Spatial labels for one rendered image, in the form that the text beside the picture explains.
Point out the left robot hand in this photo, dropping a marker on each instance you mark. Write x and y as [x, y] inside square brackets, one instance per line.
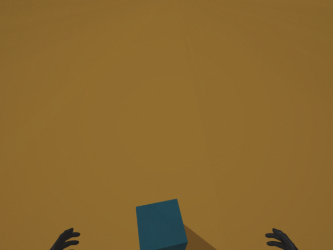
[60, 244]

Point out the carton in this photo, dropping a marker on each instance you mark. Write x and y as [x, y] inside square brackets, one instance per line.
[160, 226]

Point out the right robot hand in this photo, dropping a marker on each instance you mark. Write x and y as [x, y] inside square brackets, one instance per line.
[285, 244]

